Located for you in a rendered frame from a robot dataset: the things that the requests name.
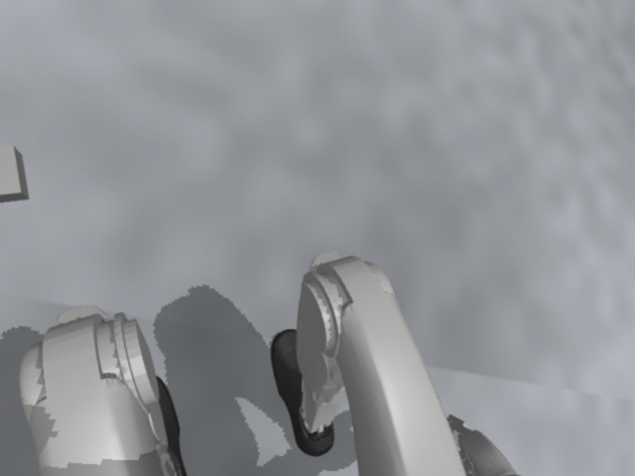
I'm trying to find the right robot foot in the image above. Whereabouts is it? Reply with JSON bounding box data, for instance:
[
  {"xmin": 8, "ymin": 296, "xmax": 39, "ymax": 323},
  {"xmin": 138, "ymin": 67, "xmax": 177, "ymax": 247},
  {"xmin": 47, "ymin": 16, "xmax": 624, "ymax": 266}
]
[{"xmin": 271, "ymin": 329, "xmax": 334, "ymax": 456}]

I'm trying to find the small box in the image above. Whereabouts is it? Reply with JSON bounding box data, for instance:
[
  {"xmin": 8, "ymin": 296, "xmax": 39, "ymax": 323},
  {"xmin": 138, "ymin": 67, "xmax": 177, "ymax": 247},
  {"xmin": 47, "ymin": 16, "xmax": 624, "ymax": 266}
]
[{"xmin": 0, "ymin": 146, "xmax": 29, "ymax": 202}]

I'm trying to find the left robot foot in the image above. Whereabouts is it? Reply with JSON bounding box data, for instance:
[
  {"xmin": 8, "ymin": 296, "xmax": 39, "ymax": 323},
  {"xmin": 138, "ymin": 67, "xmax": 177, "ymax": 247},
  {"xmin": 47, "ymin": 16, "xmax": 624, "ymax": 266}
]
[{"xmin": 156, "ymin": 376, "xmax": 187, "ymax": 476}]

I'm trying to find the right robot hand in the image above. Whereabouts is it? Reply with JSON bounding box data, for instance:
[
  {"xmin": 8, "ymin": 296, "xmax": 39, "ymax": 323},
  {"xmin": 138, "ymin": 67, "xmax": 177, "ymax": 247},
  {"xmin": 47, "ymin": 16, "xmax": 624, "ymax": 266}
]
[{"xmin": 447, "ymin": 415, "xmax": 517, "ymax": 476}]

